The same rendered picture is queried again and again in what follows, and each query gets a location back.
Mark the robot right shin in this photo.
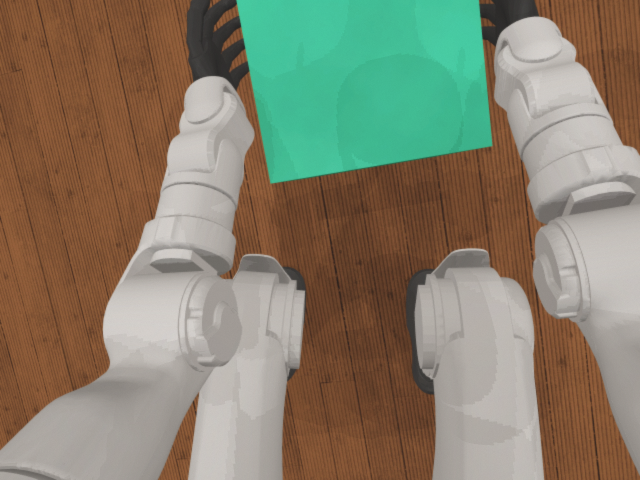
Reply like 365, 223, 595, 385
422, 248, 534, 380

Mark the robot left upper arm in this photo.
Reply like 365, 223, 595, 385
0, 271, 242, 480

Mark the robot right upper arm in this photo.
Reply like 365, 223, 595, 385
533, 203, 640, 475

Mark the robot left shin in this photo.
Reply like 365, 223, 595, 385
225, 254, 291, 287

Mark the robot right hand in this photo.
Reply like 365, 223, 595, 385
479, 0, 539, 47

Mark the robot shin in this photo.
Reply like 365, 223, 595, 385
422, 248, 534, 380
225, 254, 291, 287

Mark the robot right forearm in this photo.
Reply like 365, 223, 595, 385
494, 17, 640, 225

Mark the carton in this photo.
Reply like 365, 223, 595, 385
236, 0, 492, 184

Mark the robot left hand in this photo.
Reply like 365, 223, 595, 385
186, 0, 249, 92

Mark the robot left forearm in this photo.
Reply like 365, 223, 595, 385
103, 76, 255, 347

